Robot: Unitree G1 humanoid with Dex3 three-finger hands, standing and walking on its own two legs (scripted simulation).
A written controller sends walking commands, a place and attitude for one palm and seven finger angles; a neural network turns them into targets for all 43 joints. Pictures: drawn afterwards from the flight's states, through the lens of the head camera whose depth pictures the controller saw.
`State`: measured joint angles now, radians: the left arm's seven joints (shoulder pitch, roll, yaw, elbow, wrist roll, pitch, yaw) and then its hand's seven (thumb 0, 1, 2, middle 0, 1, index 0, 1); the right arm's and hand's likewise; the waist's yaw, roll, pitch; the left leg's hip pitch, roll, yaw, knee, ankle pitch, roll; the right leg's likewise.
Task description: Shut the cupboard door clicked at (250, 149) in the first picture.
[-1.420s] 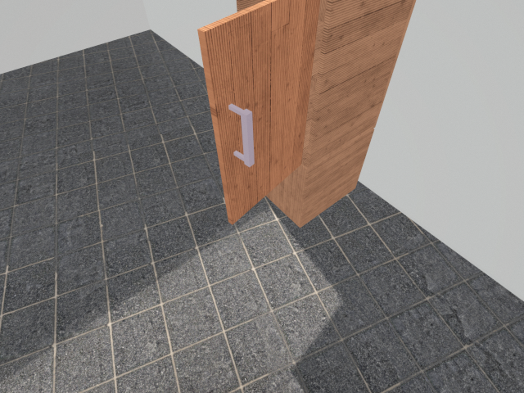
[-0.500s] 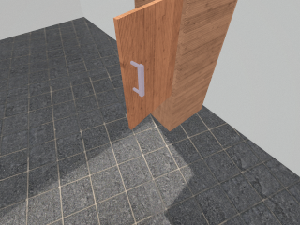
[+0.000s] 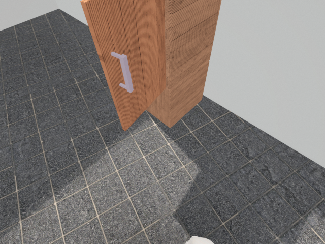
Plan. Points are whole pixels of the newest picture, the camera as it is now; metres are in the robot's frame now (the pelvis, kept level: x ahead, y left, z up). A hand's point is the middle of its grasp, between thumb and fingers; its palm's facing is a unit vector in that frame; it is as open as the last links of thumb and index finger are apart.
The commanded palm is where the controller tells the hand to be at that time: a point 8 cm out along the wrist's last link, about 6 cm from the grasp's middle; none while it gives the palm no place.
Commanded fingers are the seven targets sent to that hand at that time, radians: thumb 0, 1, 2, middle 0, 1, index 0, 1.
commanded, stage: walk around to get in front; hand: left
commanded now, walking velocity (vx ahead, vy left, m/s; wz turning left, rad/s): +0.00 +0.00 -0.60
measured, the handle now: (122, 73) +0.65 +0.20 +0.01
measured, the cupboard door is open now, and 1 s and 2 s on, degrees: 100 100 100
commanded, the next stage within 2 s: none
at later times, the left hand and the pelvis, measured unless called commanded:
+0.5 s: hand out of the picture +0.09 +0.19 -0.17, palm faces -0.20 -0.95 -0.22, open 7.4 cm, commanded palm none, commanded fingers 0.00 0.90 0.90 -0.20 -0.30 -0.20 -0.30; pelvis +0.00 +0.00 +0.00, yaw -17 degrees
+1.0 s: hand (135, 226) +0.18 +0.10 -0.16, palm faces -0.59 -0.77 -0.26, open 7.4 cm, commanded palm none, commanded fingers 0.00 0.90 0.90 -0.20 -0.30 -0.20 -0.30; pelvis -0.02 -0.01 +0.00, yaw -37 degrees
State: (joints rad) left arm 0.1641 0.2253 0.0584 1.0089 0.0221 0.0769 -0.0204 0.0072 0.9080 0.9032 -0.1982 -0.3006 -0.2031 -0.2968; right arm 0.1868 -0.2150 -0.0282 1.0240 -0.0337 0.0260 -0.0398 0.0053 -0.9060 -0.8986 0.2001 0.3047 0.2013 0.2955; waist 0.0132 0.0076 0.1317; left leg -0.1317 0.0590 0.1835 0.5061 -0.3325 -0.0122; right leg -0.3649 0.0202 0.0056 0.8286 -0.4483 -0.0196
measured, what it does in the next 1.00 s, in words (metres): steps on the spot, turning right: left foot, then right foot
